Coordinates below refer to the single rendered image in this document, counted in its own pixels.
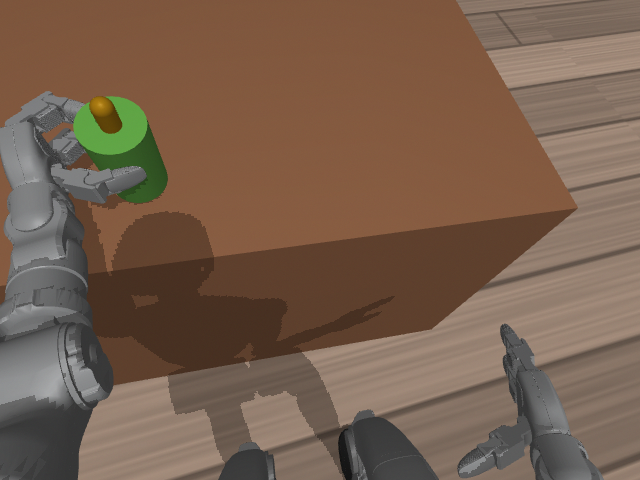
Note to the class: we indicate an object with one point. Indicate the right robot arm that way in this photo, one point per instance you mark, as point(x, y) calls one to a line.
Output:
point(557, 456)

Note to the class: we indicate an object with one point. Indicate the bottle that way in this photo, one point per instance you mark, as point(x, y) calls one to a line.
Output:
point(115, 133)

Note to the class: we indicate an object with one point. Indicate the left robot arm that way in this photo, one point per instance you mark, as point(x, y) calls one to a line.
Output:
point(53, 371)

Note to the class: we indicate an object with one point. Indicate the left robot hand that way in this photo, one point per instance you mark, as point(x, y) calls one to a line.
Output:
point(27, 157)

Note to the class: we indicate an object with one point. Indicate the right robot hand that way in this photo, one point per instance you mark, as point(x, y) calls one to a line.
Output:
point(539, 411)

